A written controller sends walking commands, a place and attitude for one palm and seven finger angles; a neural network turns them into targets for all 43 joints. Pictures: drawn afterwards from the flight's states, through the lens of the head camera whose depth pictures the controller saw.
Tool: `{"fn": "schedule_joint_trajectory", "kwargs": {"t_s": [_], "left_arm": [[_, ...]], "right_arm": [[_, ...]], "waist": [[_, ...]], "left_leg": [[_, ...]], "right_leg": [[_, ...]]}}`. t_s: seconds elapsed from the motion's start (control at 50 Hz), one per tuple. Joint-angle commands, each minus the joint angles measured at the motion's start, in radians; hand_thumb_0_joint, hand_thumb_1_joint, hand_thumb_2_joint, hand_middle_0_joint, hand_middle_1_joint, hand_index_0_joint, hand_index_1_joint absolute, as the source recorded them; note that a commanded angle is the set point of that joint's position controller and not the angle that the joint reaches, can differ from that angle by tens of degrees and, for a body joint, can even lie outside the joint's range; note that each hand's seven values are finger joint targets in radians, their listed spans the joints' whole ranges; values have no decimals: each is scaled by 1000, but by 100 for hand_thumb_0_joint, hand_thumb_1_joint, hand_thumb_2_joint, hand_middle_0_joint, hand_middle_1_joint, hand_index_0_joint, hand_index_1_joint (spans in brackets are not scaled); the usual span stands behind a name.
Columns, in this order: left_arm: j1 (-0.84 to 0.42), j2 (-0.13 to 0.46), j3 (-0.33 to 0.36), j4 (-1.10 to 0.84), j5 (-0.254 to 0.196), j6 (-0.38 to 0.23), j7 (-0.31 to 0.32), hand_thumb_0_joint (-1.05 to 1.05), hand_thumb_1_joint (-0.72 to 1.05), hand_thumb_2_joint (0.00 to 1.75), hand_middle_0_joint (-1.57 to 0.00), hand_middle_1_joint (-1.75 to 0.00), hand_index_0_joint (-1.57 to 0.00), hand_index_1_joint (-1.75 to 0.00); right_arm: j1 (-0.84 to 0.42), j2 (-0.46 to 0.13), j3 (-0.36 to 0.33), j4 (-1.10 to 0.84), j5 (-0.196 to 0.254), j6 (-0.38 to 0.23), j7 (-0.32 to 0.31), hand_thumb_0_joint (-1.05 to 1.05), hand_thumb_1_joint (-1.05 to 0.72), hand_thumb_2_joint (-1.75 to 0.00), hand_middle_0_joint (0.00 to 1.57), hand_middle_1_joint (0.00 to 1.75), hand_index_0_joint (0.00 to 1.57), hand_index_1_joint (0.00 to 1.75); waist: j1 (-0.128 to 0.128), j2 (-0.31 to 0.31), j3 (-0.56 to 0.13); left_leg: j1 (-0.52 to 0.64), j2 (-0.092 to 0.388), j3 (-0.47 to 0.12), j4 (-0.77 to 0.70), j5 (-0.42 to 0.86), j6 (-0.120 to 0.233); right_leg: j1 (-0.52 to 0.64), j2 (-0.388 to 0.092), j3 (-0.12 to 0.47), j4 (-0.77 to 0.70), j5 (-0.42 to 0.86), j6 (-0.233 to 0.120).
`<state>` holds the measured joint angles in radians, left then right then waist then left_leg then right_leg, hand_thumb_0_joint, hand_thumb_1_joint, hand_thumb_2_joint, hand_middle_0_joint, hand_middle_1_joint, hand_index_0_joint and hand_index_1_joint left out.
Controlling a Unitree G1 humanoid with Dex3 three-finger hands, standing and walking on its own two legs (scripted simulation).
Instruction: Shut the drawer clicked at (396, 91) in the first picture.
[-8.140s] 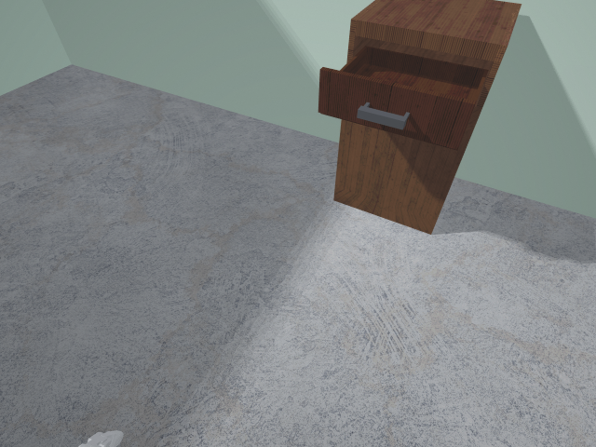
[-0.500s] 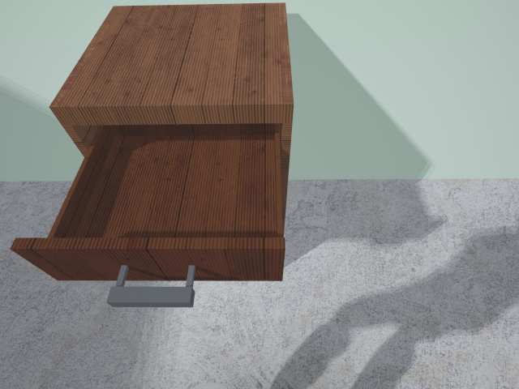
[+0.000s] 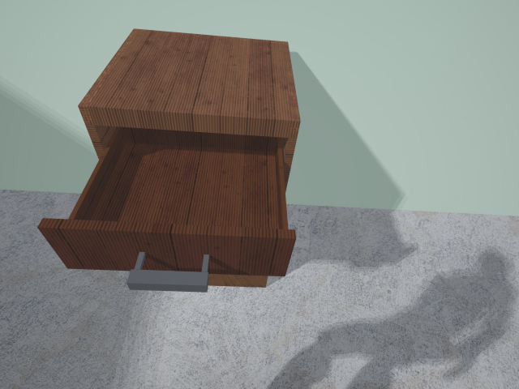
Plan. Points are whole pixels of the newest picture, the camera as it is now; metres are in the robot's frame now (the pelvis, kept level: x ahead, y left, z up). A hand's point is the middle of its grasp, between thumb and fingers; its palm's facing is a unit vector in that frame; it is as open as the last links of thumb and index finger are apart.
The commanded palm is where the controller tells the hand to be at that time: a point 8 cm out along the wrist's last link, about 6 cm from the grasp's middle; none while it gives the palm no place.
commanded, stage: come to a stop and stand still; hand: left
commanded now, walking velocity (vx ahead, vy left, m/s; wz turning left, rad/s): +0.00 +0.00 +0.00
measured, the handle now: (171, 269) +0.33 +0.18 -0.05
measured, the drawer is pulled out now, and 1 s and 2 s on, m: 0.29 0.29 0.26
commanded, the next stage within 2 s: look again from close up in 1.02 s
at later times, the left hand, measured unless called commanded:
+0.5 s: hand out of the picture -0.02 +0.18 -0.17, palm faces +0.03 -0.99 -0.14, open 7.4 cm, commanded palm none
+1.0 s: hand out of the picture +0.05 +0.18 -0.17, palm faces +0.00 -0.99 -0.17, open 7.4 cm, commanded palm none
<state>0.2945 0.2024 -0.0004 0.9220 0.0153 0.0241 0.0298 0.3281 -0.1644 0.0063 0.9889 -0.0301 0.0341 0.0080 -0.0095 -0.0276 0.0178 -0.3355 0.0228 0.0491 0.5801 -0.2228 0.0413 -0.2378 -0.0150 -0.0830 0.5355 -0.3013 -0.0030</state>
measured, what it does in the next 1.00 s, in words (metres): stands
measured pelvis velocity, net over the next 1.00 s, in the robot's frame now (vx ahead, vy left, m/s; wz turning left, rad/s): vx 0.04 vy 0.01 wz -0.02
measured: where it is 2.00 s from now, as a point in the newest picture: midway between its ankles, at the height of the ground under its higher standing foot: outside the picture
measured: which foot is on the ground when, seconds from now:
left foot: down 0.00-1.00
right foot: down 0.00-1.00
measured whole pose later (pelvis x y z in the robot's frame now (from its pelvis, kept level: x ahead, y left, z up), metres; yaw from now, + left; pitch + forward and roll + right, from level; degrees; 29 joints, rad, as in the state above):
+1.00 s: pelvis +0.04 +0.01 +0.01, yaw -1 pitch -1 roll +0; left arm 0.31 0.16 -0.02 1.07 0.01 -0.01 0.04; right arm 0.29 -0.14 0.01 1.13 -0.01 -0.02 -0.01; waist 0.00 -0.02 0.01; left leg -0.20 -0.02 0.09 0.43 -0.22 0.06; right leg -0.13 -0.04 -0.01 0.42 -0.27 0.03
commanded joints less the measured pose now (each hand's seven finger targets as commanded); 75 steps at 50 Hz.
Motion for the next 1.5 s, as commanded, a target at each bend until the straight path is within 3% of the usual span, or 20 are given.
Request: {"fn": "schedule_joint_trajectory", "kwargs": {"t_s": [0.0,0.3,0.38,0.52,0.56,0.7,0.94,1.02,1.04,1.22,1.34,1.48], "left_arm": [[90,72,14,-26,3,-26,4,0,90,90,-20,-30,-20,-30],[183,24,-6,100,8,-39,11,0,90,90,-20,-30,-20,-30],[189,16,-10,119,8,-43,14,0,90,90,-20,-30,-20,-30],[177,13,-13,137,5,-50,18,0,90,90,-20,-30,-20,-30],[171,16,-13,138,4,-47,18,0,90,90,-20,-30,-20,-30],[146,22,-11,138,2,-48,20,0,90,90,-20,-30,-20,-30],[103,36,-7,128,-4,-43,16,0,90,90,-20,-30,-20,-30],[102,33,-8,127,-3,-47,16,0,90,90,-20,-30,-20,-30],[102,35,-7,127,-5,-47,15,0,90,90,-20,-30,-20,-30],[113,29,-9,135,-5,-52,18,0,90,90,-20,-30,-20,-30],[119,30,-12,141,-5,-50,16,0,90,90,-20,-30,-20,-30],[121,26,-11,146,-4,-50,17,0,90,90,-20,-30,-20,-30]], "right_arm": [[-17,-144,-32,-52,10,-41,-12,0,-90,-90,20,30,20,30],[18,-107,-29,47,23,-54,-18,0,-90,-90,20,30,20,30],[16,-101,-26,65,25,-60,-19,0,-90,-90,20,30,20,30],[10,-91,-18,84,30,-73,-23,0,-90,-90,20,30,20,30],[4,-96,-18,87,30,-74,-25,0,-90,-90,20,30,20,30],[0,-91,-17,97,29,-75,-27,0,-90,-90,20,30,20,30],[13,-86,-15,113,29,-72,-27,0,-90,-90,20,30,20,30],[19,-83,-16,119,28,-72,-26,0,-90,-90,20,30,20,30],[18,-83,-15,121,29,-72,-26,0,-90,-90,20,30,20,30],[27,-74,-14,133,30,-75,-29,0,-90,-90,20,30,20,30],[21,-69,-14,138,31,-72,-28,0,-90,-90,20,30,20,30],[24,-68,-13,139,30,-73,-29,0,-90,-90,20,30,20,30]], "waist": [[34,85,8],[23,52,69],[19,34,75],[13,14,40],[15,41,51],[15,25,35],[16,38,61],[12,-5,49],[16,16,55],[11,10,30],[12,18,74],[10,29,70]], "left_leg": [[-61,103,-204,-285,-332,25],[25,109,-210,-343,-284,27],[63,108,-191,-334,-208,25],[141,93,-135,-261,34,22],[136,95,-137,-264,53,22],[166,91,-116,-239,133,18],[145,90,-114,-263,88,16],[159,88,-106,-250,82,13],[154,86,-104,-257,76,15],[193,89,-93,-235,138,12],[170,87,-89,-248,78,10],[171,91,-90,-254,56,7]], "right_leg": [[23,-37,72,-100,-99,-28],[-26,-56,90,-141,-19,-22],[-38,-68,100,-151,21,-21],[-14,-90,115,-168,122,-15],[-11,-87,112,-166,119,-13],[10,-93,117,-170,163,-13],[20,-87,120,-186,136,-17],[14,-91,130,-190,146,-20],[15,-90,129,-192,139,-21],[12,-92,141,-190,182,-24],[-10,-88,146,-208,145,-25],[-16,-86,146,-208,130,-26]]}}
